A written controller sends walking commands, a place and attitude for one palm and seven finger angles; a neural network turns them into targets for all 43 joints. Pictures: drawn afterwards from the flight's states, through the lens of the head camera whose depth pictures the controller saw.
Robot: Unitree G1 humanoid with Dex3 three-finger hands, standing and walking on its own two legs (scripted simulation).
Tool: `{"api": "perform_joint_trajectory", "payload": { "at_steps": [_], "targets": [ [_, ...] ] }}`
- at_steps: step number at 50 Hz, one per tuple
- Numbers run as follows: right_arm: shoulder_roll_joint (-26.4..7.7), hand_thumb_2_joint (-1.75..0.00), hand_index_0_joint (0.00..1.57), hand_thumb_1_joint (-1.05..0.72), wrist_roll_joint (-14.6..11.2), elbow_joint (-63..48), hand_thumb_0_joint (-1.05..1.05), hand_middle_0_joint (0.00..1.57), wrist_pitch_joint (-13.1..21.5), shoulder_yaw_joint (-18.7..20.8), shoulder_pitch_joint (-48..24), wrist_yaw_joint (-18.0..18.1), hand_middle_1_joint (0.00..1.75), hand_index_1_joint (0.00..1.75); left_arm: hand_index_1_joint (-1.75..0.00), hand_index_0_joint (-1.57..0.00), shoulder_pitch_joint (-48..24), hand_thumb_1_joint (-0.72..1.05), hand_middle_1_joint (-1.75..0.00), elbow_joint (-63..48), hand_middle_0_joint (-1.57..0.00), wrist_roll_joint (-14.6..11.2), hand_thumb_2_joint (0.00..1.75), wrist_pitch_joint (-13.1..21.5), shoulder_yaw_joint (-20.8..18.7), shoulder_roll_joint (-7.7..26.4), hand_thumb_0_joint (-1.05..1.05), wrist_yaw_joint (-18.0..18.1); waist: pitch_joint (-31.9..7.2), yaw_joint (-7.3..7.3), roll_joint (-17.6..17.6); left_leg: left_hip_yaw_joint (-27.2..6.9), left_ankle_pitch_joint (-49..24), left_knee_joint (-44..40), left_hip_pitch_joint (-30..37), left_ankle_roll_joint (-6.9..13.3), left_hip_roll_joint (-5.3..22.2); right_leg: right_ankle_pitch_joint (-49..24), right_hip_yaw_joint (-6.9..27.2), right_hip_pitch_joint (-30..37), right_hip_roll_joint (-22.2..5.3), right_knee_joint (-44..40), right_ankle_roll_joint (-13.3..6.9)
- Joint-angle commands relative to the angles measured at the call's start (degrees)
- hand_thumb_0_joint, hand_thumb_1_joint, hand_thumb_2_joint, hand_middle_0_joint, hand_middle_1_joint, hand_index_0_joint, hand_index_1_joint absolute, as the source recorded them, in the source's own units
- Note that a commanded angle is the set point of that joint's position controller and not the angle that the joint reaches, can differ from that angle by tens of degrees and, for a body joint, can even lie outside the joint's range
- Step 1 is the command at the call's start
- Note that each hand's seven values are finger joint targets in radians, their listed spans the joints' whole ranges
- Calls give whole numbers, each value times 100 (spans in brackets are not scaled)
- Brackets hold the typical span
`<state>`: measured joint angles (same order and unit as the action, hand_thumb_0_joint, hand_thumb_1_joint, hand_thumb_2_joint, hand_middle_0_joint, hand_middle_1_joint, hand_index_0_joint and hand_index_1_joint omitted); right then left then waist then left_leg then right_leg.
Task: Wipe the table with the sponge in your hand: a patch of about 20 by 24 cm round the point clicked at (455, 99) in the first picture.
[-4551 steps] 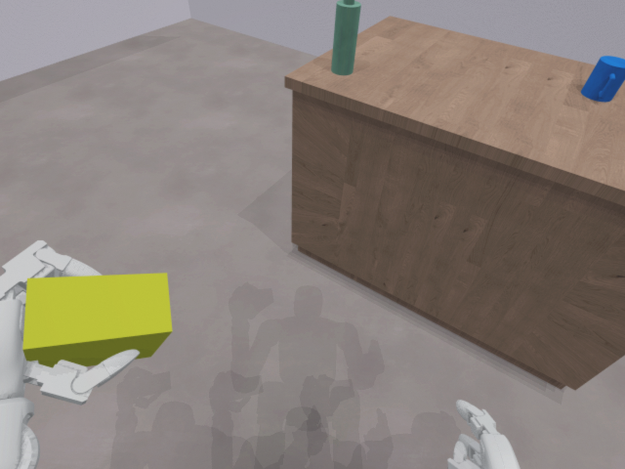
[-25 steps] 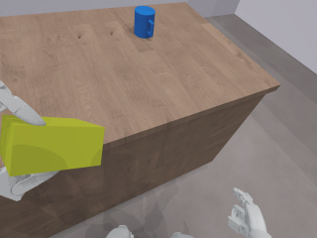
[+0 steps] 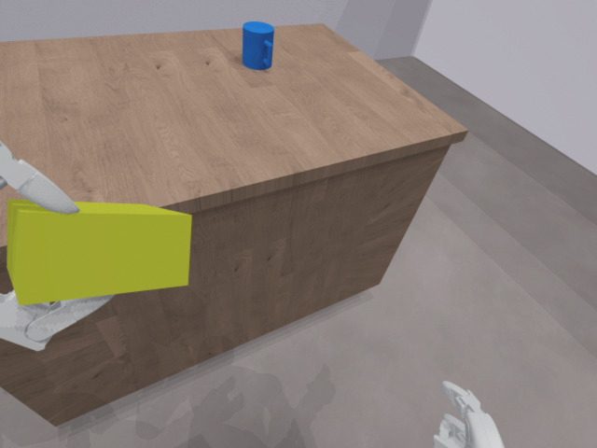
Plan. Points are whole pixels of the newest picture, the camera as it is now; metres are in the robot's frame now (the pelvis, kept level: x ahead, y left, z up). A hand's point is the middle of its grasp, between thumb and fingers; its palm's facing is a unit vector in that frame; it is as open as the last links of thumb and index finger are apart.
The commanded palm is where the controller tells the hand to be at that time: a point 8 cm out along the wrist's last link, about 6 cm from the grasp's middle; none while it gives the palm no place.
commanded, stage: stop stepping back and stand still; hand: left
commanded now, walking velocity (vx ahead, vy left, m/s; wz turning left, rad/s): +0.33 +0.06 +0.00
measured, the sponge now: (119, 241) +0.24 +0.18 +0.23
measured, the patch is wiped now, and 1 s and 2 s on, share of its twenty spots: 1.00 1.00 1.00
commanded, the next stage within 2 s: stand and wait in 1.14 s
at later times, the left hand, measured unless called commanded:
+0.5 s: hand out of the picture +0.04 +0.21 +0.27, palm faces +0.45 -0.84 -0.30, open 9.8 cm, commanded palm -0.01 +0.25 +0.26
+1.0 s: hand out of the picture -0.02 +0.17 +0.24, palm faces +0.45 -0.80 -0.39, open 9.8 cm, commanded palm -0.09 +0.22 +0.26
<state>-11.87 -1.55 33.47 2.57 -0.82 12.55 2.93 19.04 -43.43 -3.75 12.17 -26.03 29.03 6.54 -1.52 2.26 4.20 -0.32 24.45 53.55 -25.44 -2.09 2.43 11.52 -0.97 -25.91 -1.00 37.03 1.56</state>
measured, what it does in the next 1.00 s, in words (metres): walks backwards: left foot, then right foot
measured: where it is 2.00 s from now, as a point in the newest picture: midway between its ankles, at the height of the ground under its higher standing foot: outside the picture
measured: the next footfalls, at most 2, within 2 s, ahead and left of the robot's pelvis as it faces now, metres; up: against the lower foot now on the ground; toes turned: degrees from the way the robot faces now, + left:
left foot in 0.02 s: +0.02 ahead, +0.12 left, +0.00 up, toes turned +2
right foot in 0.32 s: -0.09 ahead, -0.11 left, +0.00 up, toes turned -5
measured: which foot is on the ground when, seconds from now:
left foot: up 0.00-0.00, down 0.02-0.34, up 0.36-0.58, down 0.60-0.86, up 0.88-1.00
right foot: down 0.00-0.04, up 0.06-0.30, down 0.32-0.62, up 0.64-0.84, down 0.86-1.00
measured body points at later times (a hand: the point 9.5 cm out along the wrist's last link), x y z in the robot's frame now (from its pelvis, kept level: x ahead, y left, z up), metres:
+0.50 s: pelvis -0.17 -0.03 +0.01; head -0.21 -0.01 +0.45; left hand +0.01 +0.25 +0.28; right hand -0.01 -0.25 -0.07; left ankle -0.18 +0.07 -0.60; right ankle -0.13 -0.11 -0.71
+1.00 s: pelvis -0.24 -0.07 +0.00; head -0.25 -0.08 +0.45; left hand -0.05 +0.21 +0.26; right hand -0.10 -0.30 -0.11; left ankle -0.26 +0.06 -0.65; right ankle -0.17 -0.16 -0.71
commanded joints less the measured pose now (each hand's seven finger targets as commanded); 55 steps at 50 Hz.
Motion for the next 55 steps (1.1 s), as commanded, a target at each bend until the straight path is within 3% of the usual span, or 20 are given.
{"api": "perform_joint_trajectory", "payload": {
  "at_steps": [1,2,3,4,6,15,17,20,22,29,32,33,34,36,40,42,44,47,52,55],
  "targets": [
    [-935,-90,20,-90,-87,-887,0,20,406,465,-488,116,30,30,-160,-120,-1193,10,-160,-138,-120,-135,130,125,-779,800,0,293,-840,27,-1285,-545,-600,-3059,1413,508,859,93,498,-299,-420,715,-339],
    [-970,-90,20,-90,-84,-950,0,20,515,505,-444,102,30,30,-160,-120,-1375,10,-160,-358,-120,-121,130,158,-841,869,0,314,-739,43,-2197,-1302,-1553,-3361,1607,880,1513,1489,137,-929,260,1884,-113],
    [-939,-90,20,-90,-101,-897,0,20,587,544,-360,82,30,30,-160,-120,-1127,10,-160,-244,-120,-52,130,107,-865,908,0,306,-1044,32,-1936,-1312,-2370,-3098,1392,1068,1652,1796,236,-904,402,2963,-51],
    [-745,-90,20,-90,6,-906,0,20,647,406,-468,5,30,30,-160,-120,-1483,10,-160,-926,-120,-59,130,115,-724,991,0,259,-1004,163,-2744,-1982,-1113,-3264,1097,1137,1686,1892,685,-1271,245,3808,-43],
    [-754,-90,20,-90,-65,-797,0,20,695,414,-665,-164,30,30,-160,-120,-1444,10,-160,-933,-120,96,130,27,-427,670,0,290,-600,77,-1352,-1875,-79,-3269,501,1220,1490,996,794,-1232,134,4254,-31],
    [-663,-90,20,-90,42,-737,0,20,531,123,-922,-80,30,30,-160,-120,-1121,10,-160,-128,-120,48,130,-231,-460,590,0,132,-563,-309,-1734,-494,1764,-2127,-625,495,622,880,-799,1740,450,-801,-455],
    [-587,-90,20,-90,-60,-699,0,20,370,227,-779,-86,30,30,-160,-120,-1441,10,-160,233,-120,96,130,-211,-332,682,0,17,-436,-282,1012,624,780,2431,-1204,303,-502,-129,840,1406,-920,-2053,-1109],
    [-764,-90,20,-90,-188,-678,0,20,384,349,-862,-152,30,30,-160,-120,-1813,10,-160,181,-120,-31,130,-159,-346,761,0,-100,-19,-78,643,-576,-734,3850,-1224,243,-39,714,2191,-367,-1696,-2345,-1387],
    [-566,-90,20,-90,-183,-702,0,20,147,205,-805,-184,30,30,-160,-120,-1451,10,-160,190,-120,-85,130,-122,-377,698,0,-149,105,32,-505,-536,-1008,3389,-976,370,318,1362,1562,-959,-1648,-2241,-1337],
    [-625,-90,20,-90,-175,-824,0,20,593,157,-537,59,30,30,-160,-120,-887,10,-160,-261,-120,-104,130,-173,-345,653,0,132,-1204,-134,-721,481,-91,-2487,1400,738,-46,1533,688,61,-803,-540,-820],
    [-637,-90,20,-90,-109,-949,0,20,769,231,-532,68,30,30,-160,-120,-981,10,-160,-1002,-120,-84,130,-2,-591,925,0,200,-1066,-143,-2266,-1029,-2035,-3594,2443,1289,1294,1915,-186,-1524,394,3240,-193],
    [-626,-90,20,-90,-95,-794,0,20,922,252,-524,58,30,30,-160,-120,-874,10,-160,-871,-120,21,130,90,-737,1071,0,189,-1192,-143,-1764,-677,-3320,-3012,2300,1284,1335,2196,103,-1497,170,3233,-278],
    [-593,-90,20,-90,-29,-622,0,20,960,177,-413,0,30,30,-160,-120,-1231,10,-160,-1066,-120,-30,130,113,-852,1351,0,154,-921,20,-2287,-1626,-2776,-3107,2032,1552,1644,2162,484,-1935,41,3772,-218],
    [-633,-90,20,-90,-122,-215,0,20,919,135,-500,-95,30,30,-160,-120,-1175,10,-160,-60,-120,10,130,61,-544,872,0,100,458,-75,-788,-1978,-1161,-3674,661,1655,1994,1550,988,-2081,-350,3436,-259],
    [-854,-90,20,-90,-53,-414,0,20,789,237,-383,0,30,30,-160,-120,-1216,10,-160,420,-120,-24,130,-112,-625,807,0,128,39,-190,-1617,-624,-631,-2714,330,1050,1191,916,2,323,-169,322,-216],
    [-867,-90,20,-90,-44,-531,0,20,692,255,-412,19,30,30,-160,-120,-992,10,-160,579,-120,8,130,-214,-522,629,0,108,-280,-268,-578,-40,477,-1031,-385,806,433,69,-360,2003,76,-977,-203],
    [-783,-90,20,-90,-127,-682,0,20,561,383,-632,-4,30,30,-160,-120,-643,10,-160,903,-120,-10,130,-274,-387,600,0,29,-516,-114,1745,-67,695,2151,-1489,466,-364,879,3079,1942,-1757,-2160,-958],
    [-724,-90,20,-90,-110,-479,0,20,475,363,-651,-161,30,30,-160,-120,-966,10,-160,-15,-120,-100,130,-26,-670,816,0,-69,-250,-39,205,-520,-392,2172,-1013,421,207,2500,2901,389,-1818,-2306,-1242],
    [-481,-90,20,-90,-21,-561,0,20,489,224,-753,-5,30,30,-160,-120,-189,10,-160,-811,-120,-111,130,39,-746,861,0,177,-563,-67,252,437,-311,-1021,1138,523,112,2938,1310,-453,-1445,-2203,-870],
    [-639,-90,20,-90,69,-590,0,20,680,237,-601,137,30,30,-160,-120,-58,10,-160,-972,-120,-81,130,76,-627,754,0,333,-641,-29,-982,158,569,-2848,1595,743,65,2921,877,-90,-887,-1101,-632]
  ]
}}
